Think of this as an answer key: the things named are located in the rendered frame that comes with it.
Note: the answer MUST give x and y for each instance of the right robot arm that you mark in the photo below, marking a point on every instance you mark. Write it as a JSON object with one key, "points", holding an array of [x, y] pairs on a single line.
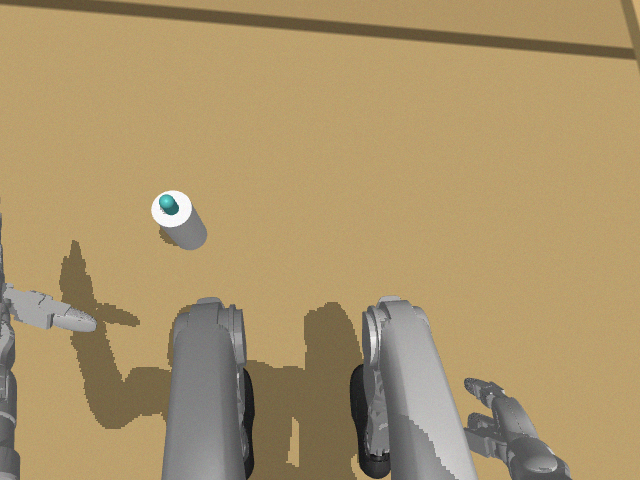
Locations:
{"points": [[529, 458]]}

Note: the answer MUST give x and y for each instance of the left robot arm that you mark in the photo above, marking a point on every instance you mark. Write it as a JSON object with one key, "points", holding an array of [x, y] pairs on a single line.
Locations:
{"points": [[9, 458]]}

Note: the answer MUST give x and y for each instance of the right robot hand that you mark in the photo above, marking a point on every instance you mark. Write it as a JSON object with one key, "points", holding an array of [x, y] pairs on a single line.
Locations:
{"points": [[490, 436]]}

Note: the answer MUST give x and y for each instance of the left robot hand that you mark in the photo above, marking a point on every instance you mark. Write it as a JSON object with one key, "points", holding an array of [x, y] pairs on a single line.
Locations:
{"points": [[40, 310]]}

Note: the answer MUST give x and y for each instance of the right robot foot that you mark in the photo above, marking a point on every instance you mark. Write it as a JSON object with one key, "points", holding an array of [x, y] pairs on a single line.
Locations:
{"points": [[374, 466]]}

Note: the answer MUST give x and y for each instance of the bottle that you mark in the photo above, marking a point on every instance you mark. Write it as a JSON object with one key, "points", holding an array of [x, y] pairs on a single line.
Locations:
{"points": [[174, 212]]}

